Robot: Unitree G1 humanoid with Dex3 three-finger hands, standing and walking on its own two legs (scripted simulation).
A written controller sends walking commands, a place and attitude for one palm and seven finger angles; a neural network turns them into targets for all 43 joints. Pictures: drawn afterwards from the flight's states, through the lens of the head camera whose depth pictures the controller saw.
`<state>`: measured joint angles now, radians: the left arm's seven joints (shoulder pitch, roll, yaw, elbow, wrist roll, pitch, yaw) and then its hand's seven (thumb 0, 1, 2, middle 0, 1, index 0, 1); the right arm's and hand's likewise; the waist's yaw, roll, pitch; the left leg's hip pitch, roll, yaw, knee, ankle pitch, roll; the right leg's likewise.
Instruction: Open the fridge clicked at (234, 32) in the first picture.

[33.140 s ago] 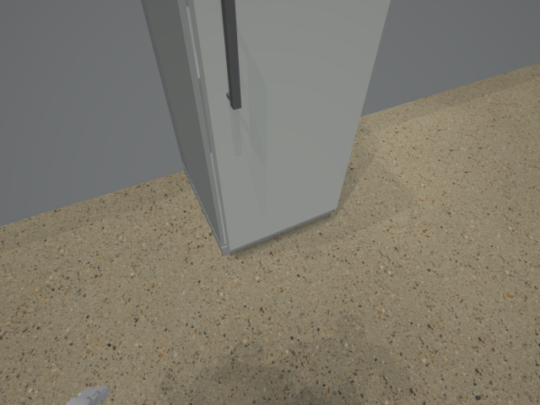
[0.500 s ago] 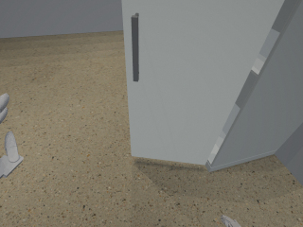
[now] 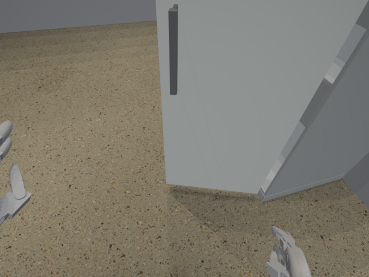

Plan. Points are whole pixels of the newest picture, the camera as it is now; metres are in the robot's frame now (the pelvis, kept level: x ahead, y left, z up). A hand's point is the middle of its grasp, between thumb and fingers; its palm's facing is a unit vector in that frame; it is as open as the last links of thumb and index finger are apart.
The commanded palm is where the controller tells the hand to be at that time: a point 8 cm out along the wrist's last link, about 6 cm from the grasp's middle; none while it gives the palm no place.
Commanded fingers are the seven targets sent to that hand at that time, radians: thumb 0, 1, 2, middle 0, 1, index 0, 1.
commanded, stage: let the arm hang, fingers relaxed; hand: left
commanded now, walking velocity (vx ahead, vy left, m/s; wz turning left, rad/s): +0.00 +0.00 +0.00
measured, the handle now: (174, 54) +0.68 +0.09 +0.14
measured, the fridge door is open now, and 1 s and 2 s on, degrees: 67 67 67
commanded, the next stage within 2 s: look to check the result in 1.14 s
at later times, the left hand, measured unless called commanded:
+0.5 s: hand out of the picture -0.07 +0.19 -0.18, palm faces +0.05 -0.99 -0.15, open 7.2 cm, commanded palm none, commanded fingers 0.00 0.90 0.90 -0.20 -0.30 -0.20 -0.30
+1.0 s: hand out of the picture -0.02 +0.19 -0.17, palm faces +0.04 -0.98 -0.18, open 7.4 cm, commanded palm none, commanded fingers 0.00 0.90 0.90 -0.20 -0.30 -0.20 -0.30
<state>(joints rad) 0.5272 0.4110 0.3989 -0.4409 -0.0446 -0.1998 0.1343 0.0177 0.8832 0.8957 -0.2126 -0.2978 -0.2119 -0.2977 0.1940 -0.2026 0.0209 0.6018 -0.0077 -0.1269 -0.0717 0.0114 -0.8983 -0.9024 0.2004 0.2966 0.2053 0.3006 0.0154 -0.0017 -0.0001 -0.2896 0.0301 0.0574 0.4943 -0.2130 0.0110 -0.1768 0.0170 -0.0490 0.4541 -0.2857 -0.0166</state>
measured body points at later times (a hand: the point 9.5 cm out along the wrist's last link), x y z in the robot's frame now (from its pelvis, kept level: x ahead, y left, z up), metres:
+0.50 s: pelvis -0.03 +0.01 +0.00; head +0.00 +0.04 +0.45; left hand -0.08 +0.24 -0.17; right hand -0.03 -0.23 -0.15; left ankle +0.03 +0.11 -0.74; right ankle -0.03 -0.11 -0.74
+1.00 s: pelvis -0.02 +0.02 +0.00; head -0.02 +0.02 +0.45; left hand -0.02 +0.24 -0.16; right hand -0.02 -0.20 -0.16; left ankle +0.03 +0.11 -0.74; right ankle -0.03 -0.11 -0.74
